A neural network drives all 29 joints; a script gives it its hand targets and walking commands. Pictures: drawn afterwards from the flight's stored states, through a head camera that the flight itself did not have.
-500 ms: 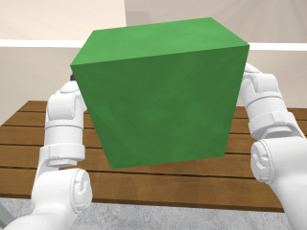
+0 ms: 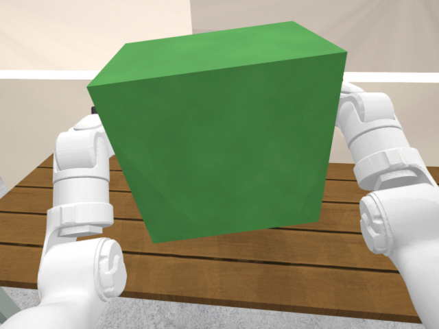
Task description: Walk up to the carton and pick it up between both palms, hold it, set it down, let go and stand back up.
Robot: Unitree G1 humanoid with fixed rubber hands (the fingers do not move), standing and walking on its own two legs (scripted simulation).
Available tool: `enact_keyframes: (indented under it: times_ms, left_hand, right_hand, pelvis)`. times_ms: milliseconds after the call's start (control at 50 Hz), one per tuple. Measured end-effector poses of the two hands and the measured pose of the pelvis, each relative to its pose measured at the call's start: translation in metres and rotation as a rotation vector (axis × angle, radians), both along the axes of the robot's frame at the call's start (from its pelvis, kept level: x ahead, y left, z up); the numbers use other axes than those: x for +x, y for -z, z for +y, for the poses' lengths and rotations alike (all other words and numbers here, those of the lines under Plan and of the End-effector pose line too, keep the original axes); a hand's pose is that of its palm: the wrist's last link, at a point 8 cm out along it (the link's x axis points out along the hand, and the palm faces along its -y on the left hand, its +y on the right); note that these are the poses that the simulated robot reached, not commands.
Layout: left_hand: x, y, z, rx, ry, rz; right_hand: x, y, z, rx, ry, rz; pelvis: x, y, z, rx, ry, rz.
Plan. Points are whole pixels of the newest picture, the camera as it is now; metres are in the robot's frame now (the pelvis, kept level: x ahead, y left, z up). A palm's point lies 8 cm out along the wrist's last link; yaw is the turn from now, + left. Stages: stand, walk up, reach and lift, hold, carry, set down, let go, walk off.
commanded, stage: reach and lift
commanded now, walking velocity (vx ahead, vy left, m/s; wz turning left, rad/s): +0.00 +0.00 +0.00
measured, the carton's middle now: (222, 133) +0.36 -0.02 +0.26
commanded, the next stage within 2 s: hold in 0.12 s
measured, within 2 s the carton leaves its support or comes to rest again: neither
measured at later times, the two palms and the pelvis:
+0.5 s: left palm (112, 111) +0.37 +0.16 +0.30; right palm (348, 78) +0.36 -0.22 +0.34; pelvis -0.01 +0.01 +0.00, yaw -2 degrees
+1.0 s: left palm (99, 105) +0.35 +0.17 +0.32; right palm (344, 70) +0.36 -0.21 +0.35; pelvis -0.01 -0.01 +0.00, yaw +0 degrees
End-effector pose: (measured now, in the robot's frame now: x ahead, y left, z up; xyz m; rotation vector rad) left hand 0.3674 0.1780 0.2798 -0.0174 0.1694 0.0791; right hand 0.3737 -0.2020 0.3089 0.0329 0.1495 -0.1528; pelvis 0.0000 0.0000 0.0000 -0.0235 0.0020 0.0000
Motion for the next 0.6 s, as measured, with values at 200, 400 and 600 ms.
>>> enact_keyframes:
  times_ms: [200, 400, 600]
  left_hand:
    - [-0.001, -0.008, 0.005, 0.008, 0.016, -0.014]
    - [0.001, -0.018, -0.011, 0.019, 0.042, -0.003]
    - [-0.006, -0.028, -0.018, 0.010, 0.026, -0.005]
  right_hand:
    - [-0.006, -0.014, 0.005, -0.019, 0.015, -0.009]
    - [-0.015, -0.028, -0.010, 0.012, 0.050, -0.002]
    - [-0.017, -0.034, -0.017, 0.009, 0.037, -0.004]
  pelvis:
    - [-0.002, 0.000, 0.004, -0.003, 0.000, 0.013]
    - [-0.005, 0.001, 0.008, 0.000, 0.021, 0.011]
    - [-0.005, 0.000, 0.003, 0.003, 0.025, 0.009]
